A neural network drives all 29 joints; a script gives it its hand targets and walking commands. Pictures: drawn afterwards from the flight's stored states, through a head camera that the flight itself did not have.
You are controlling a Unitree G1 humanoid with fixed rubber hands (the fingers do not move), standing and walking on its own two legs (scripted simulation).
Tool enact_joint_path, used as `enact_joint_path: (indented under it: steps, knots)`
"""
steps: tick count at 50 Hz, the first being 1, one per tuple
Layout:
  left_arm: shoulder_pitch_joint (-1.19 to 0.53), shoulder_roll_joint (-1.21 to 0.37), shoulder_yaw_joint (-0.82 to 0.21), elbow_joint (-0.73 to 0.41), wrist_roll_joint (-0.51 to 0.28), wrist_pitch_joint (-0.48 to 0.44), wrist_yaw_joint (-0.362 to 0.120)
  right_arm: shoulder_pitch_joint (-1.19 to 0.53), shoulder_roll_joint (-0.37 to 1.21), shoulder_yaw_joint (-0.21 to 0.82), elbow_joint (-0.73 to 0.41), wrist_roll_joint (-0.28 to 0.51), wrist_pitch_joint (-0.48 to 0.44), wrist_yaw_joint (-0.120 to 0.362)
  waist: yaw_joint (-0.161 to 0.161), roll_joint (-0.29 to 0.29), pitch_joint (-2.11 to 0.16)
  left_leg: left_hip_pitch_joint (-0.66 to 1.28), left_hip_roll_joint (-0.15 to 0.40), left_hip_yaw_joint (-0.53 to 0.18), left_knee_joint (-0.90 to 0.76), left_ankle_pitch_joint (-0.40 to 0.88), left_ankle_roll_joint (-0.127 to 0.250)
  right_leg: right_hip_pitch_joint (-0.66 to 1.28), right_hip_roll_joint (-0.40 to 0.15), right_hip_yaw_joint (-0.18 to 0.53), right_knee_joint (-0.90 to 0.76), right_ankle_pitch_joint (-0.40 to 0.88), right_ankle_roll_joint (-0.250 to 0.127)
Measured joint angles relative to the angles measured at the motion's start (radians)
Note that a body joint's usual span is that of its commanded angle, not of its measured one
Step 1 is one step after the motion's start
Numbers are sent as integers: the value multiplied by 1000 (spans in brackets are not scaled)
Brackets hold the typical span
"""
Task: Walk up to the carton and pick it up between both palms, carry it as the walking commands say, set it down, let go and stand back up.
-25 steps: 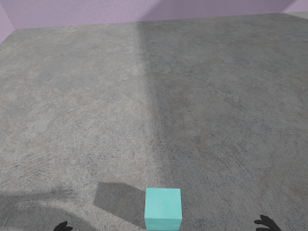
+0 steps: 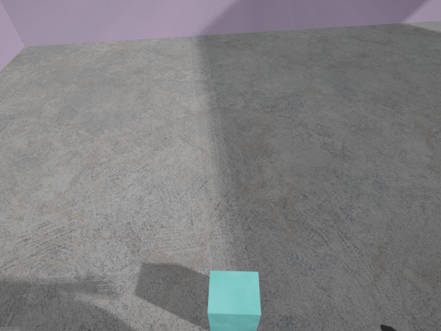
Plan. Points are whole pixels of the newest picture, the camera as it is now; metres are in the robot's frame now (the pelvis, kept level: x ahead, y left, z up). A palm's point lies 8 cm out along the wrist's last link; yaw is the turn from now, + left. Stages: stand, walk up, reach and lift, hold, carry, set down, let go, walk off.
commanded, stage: stand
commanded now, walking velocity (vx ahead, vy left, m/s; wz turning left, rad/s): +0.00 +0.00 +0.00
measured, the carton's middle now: (233, 303) +0.39 -0.02 -0.65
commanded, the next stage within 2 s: none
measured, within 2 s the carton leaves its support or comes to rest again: neither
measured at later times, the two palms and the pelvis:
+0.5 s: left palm out of the picture +0.07 +0.31 -0.10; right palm out of the picture +0.08 -0.31 -0.10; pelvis -0.01 +0.00 +0.00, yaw +0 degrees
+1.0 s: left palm out of the picture +0.07 +0.31 -0.10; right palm out of the picture +0.08 -0.31 -0.10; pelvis -0.01 +0.00 +0.00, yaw +0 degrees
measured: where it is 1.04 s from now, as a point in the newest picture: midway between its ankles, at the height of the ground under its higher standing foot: outside the picture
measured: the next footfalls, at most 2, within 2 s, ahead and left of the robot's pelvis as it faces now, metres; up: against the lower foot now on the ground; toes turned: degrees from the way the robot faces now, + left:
none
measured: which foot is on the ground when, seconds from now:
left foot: down 0.00-1.00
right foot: down 0.00-1.00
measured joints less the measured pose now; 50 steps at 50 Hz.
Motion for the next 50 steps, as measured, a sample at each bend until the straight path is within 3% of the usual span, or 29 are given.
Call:
enact_joint_path:
  steps: [50]
  knots:
    - [-23, 30, -12, 98, -13, -9, -11, -28, -23, 11, 106, 12, -9, 11, 1, -3, 19, 14, -2, -5, -58, 52, 1, 16, -7, -3, -57, 49, 3]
